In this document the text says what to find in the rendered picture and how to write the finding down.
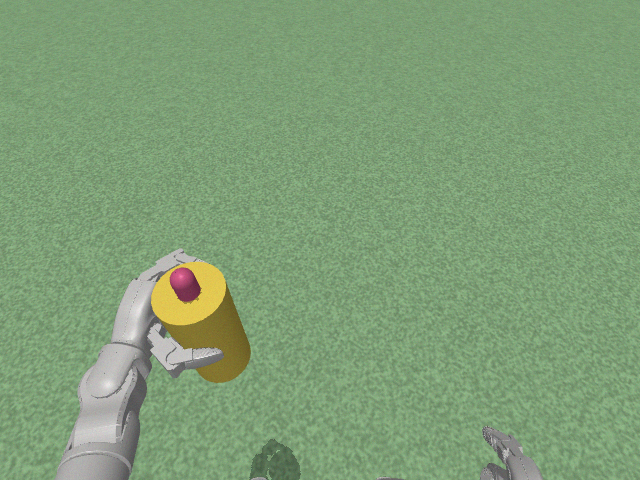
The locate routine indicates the left robot hand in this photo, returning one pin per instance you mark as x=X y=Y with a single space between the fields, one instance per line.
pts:
x=137 y=324

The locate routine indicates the left robot arm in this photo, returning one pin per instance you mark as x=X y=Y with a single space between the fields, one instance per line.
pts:
x=103 y=442

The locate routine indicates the bottle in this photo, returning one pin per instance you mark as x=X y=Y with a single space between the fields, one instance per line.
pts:
x=194 y=304

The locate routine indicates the right robot hand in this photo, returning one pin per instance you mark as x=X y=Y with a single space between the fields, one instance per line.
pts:
x=510 y=451

